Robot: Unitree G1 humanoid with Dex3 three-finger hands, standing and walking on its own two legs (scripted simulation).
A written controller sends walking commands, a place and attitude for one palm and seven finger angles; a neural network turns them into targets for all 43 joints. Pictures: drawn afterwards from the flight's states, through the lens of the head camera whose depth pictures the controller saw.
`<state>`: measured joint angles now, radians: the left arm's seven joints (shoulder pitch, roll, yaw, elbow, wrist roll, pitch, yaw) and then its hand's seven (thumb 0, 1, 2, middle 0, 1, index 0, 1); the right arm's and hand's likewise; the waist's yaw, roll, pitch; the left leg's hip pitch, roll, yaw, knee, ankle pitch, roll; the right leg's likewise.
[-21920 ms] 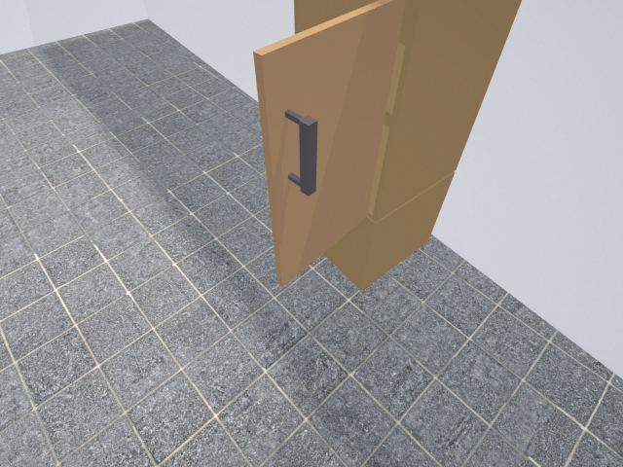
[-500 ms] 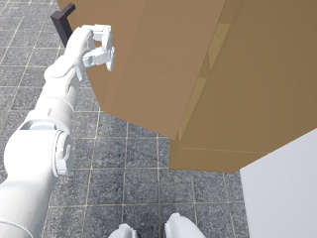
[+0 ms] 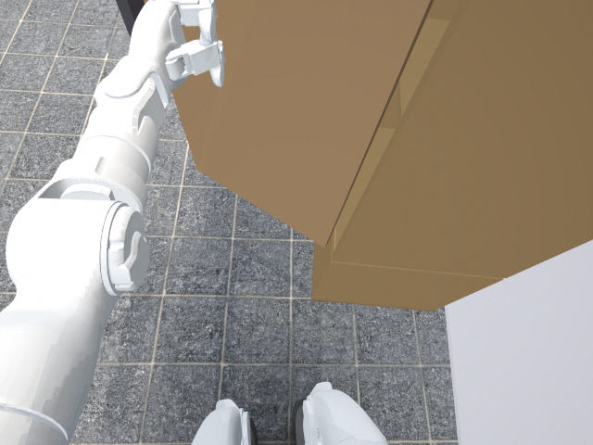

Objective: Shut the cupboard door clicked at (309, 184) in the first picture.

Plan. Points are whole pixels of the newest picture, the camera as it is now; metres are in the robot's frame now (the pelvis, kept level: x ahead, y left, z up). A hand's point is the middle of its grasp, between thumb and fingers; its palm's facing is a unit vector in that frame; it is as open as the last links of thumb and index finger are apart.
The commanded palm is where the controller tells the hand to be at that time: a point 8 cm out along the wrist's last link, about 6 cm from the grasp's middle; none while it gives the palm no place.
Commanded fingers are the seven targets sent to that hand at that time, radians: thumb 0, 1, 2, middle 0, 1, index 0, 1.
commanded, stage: pull the fist back off the door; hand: left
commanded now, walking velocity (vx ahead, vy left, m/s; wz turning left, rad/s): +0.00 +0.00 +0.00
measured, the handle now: (149, 15) +0.63 +0.10 +0.13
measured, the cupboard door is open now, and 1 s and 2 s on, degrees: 62 59 59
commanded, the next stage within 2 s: draw the hand back to the body in 0.80 s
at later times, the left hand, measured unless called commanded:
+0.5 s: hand (225, 76) +0.53 +0.02 +0.13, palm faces -0.08 -1.00 -0.01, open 3.1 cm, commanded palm +0.49 +0.07 +0.13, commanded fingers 0.00 0.90 0.90 -1.30 -1.50 -1.30 -1.50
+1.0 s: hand (224, 106) +0.47 +0.02 +0.14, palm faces -0.09 -1.00 -0.02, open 3.1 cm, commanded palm +0.43 +0.09 +0.14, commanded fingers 0.00 0.90 0.90 -1.30 -1.50 -1.30 -1.50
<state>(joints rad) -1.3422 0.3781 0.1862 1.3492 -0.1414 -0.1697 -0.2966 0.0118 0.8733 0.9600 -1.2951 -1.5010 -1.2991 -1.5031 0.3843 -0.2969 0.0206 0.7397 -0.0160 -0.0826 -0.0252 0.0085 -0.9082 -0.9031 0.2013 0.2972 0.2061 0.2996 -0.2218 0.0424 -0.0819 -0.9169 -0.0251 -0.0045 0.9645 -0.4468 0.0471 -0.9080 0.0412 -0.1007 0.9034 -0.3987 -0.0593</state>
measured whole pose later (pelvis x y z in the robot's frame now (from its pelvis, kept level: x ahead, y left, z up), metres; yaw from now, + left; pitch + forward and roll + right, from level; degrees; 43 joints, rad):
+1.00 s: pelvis +0.01 -0.01 +0.03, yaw -2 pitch +13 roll +0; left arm -0.83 0.11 0.12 1.04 -0.07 -0.37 0.08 0.02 0.90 0.90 -1.30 -1.50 -1.30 -1.50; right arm 0.33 -0.23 0.01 0.65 0.00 -0.01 0.05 0.01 -0.91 -0.90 0.20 0.30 0.20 0.30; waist -0.10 0.03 -0.11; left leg -0.60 -0.03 0.05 0.77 -0.40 0.04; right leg -0.64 0.05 -0.03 0.77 -0.36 -0.06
